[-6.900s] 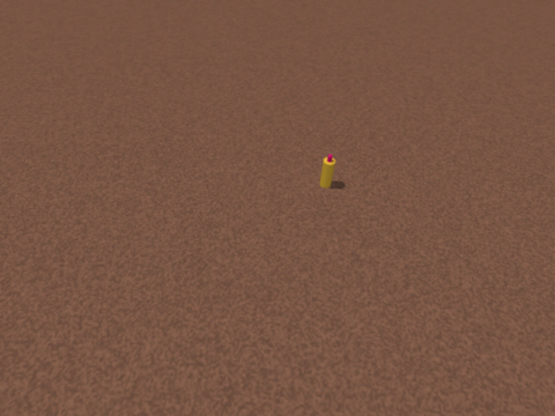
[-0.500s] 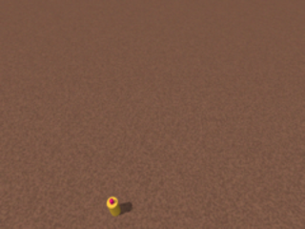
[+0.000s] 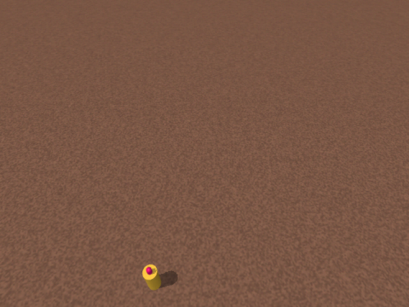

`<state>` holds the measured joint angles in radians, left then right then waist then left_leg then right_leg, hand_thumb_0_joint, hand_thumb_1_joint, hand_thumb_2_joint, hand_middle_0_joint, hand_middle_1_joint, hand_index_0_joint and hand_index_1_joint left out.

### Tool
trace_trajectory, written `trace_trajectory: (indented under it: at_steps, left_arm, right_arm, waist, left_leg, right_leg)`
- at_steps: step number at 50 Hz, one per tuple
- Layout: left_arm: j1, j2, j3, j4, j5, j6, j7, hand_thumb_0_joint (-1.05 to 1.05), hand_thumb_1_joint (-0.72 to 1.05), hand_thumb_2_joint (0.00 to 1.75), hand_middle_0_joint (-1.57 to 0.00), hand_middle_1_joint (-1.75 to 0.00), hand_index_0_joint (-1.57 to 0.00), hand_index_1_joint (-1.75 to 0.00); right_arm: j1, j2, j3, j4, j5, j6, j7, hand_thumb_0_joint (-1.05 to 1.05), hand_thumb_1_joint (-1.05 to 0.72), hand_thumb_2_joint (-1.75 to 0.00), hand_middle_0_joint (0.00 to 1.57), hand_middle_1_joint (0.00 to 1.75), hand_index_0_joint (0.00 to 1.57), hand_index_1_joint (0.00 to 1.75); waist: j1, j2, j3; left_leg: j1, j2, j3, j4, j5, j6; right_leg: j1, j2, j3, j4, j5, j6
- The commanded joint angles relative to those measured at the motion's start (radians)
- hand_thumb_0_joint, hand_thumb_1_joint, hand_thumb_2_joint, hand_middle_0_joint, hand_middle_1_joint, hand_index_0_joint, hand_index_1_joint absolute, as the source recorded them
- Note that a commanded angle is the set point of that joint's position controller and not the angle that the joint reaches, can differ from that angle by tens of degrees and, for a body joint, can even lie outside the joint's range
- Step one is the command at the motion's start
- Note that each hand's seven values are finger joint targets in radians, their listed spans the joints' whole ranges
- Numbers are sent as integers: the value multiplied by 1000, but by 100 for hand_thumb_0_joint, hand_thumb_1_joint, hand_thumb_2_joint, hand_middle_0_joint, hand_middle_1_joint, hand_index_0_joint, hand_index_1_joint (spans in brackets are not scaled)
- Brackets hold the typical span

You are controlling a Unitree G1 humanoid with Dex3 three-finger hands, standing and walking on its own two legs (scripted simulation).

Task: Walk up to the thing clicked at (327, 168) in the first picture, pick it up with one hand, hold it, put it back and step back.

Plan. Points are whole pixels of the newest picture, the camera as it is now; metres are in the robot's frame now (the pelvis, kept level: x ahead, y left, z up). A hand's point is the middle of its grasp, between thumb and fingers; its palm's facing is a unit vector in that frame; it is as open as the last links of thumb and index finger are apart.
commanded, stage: stand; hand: left
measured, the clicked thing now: (151, 276) +0.38 +0.21 -0.68
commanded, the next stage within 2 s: go down in 0.68 s
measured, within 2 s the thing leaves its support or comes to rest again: neither
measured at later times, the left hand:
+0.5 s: hand out of the picture +0.07 +0.25 -0.16, palm faces -0.02 -0.94 -0.34, open 7.4 cm
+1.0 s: hand out of the picture +0.15 +0.25 -0.17, palm faces +0.04 -0.95 -0.32, open 10.6 cm
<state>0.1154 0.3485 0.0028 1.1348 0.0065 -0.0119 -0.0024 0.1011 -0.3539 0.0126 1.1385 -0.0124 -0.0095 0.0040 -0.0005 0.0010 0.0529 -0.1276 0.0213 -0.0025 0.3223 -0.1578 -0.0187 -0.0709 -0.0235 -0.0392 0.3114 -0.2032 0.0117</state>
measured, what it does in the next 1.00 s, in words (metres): stands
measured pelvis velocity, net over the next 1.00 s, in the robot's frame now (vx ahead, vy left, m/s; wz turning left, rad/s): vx -0.02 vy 0.00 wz -0.01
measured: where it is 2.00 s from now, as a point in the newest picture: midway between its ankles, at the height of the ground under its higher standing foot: outside the picture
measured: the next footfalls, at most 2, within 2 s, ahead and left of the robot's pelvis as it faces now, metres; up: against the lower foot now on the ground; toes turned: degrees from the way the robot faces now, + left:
none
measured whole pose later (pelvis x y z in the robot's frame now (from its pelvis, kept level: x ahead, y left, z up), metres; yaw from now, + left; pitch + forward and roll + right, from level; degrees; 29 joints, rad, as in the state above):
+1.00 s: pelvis -0.02 +0.00 -0.02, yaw -1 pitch +5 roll +0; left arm -0.06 0.35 0.16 1.07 0.04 -0.02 -0.02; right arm 0.19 -0.27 -0.01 0.82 0.03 -0.04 -0.03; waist -0.02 -0.02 0.03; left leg -0.42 0.03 0.00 0.57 -0.24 -0.02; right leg -0.36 -0.02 -0.03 0.56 -0.29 0.01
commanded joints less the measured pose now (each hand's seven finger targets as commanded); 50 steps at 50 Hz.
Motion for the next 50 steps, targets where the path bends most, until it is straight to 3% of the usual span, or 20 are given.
trace_trajectory:
  at_steps: [1, 38, 39, 40, 41, 42, 43, 45, 47, 48, 50]
  left_arm:
    - [-30, 218, 42, -58, 3, -16, 9, 0, 90, 90, -20, -30, -20, -30]
    - [-29, 218, 44, -64, 3, -18, 12, 0, 90, 90, -20, -30, -20, -30]
    - [-26, 217, 43, -66, 3, -17, 12, 0, 82, 82, -12, -22, -12, -22]
    - [-377, 57, 42, -417, -50, -112, 25, 0, 74, 74, -4, -14, -4, -14]
    - [-472, 99, 58, -342, -50, -99, 32, 0, 66, 66, -1, -6, -2, -6]
    - [-311, 171, 115, -166, -34, -58, 38, 0, 58, 58, -1, -4, -2, -4]
    - [-240, 193, 143, -119, -24, -43, 27, 0, 50, 50, -1, -6, -2, -5]
    - [-317, 277, 191, -189, 6, -51, 15, 0, 34, 34, -2, -5, -3, -4]
    - [-179, 240, 209, -82, 48, -24, -11, 0, 18, 18, -4, -5, -5, -4]
    - [-118, 239, 238, -72, 62, -12, -20, 0, 12, 16, -4, -6, -5, -4]
    - [-85, 257, 280, -172, 64, 6, -23, 0, 1, 12, -5, -5, -6, -4]
  right_arm:
    - [-42, -206, -40, -58, 5, -21, -13, 0, -90, -90, 20, 30, 20, 30]
    - [-32, -209, -42, -68, 5, -19, -14, 0, -90, -90, 20, 30, 20, 30]
    - [-36, -211, -42, -68, 5, -19, -14, 0, -96, -90, 21, 29, 20, 29]
    - [-10, -51, -12, -348, 72, -65, -33, 0, -99, -93, 20, 30, 20, 30]
    - [42, -78, -14, -292, 76, -62, -43, 0, -98, -92, 20, 30, 20, 30]
    - [78, -104, -26, -279, 71, -50, -47, 0, -98, -93, 20, 30, 20, 30]
    - [81, -109, -39, -311, 70, -41, -45, 0, -98, -93, 20, 30, 20, 30]
    - [113, -104, -65, -351, 59, -47, -57, 0, -99, -93, 20, 30, 20, 30]
    - [141, -97, -83, -383, 40, -51, -48, 0, -97, -92, 20, 30, 20, 30]
    - [149, -92, -92, -405, 33, -51, -41, 0, -96, -91, 20, 30, 20, 30]
    - [143, -89, -100, -460, 35, -52, -36, 0, -95, -91, 20, 30, 20, 30]
  waist:
    - [1, 2, -77]
    - [0, 3, -71]
    - [1, 7, -66]
    - [-123, 41, -6]
    - [-95, 21, -30]
    - [-77, -39, -14]
    - [-41, -46, -20]
    - [-28, -20, -162]
    - [-22, -3, -217]
    - [9, -7, -258]
    - [37, 70, -334]
  left_leg:
    - [28, 111, -90, -37, 163, 33]
    - [36, 110, -86, -33, 181, 37]
    - [33, 110, -89, -38, 177, 35]
    - [-66, -27, 48, 26, 2, 26]
    - [-64, -32, 45, 37, -29, 28]
    - [-110, -34, 42, 57, -59, 33]
    - [-147, -27, 44, 91, -45, 32]
    - [-144, -26, 36, 149, 9, 32]
    - [-206, -33, 28, 222, 42, 27]
    - [-229, -36, 27, 252, 62, 25]
    - [-219, -38, 28, 276, 89, 16]
  right_leg:
    - [-8, -122, 89, -60, 134, -28]
    - [0, -125, 91, -63, 161, -28]
    - [-9, -120, 84, -63, 148, -27]
    - [-254, 16, 19, 17, 94, -20]
    - [-215, 14, 9, 25, 58, -21]
    - [-220, 21, -3, 29, 12, -24]
    - [-230, 27, -12, 61, 0, -26]
    - [-228, 22, 2, 126, 56, -25]
    - [-263, 21, 6, 202, 90, -29]
    - [-252, 21, 6, 233, 97, -32]
    - [-248, 26, 10, 272, 103, -39]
